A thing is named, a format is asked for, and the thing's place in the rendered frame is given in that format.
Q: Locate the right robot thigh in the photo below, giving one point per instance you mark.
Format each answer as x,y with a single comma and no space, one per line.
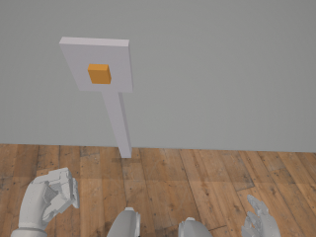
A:
192,228

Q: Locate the right robot hand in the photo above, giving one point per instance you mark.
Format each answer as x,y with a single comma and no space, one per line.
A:
265,224

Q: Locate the robot thigh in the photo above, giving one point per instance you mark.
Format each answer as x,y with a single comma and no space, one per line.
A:
192,228
127,224

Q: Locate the left robot hand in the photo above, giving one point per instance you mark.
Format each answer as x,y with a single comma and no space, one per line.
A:
46,196

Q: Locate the panel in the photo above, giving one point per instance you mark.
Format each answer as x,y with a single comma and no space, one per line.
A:
79,53

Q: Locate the left robot thigh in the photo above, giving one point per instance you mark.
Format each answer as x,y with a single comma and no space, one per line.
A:
127,224

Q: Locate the button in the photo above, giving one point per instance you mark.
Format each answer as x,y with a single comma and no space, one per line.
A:
99,73

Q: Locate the robot left forearm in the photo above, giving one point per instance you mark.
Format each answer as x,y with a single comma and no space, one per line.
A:
28,232

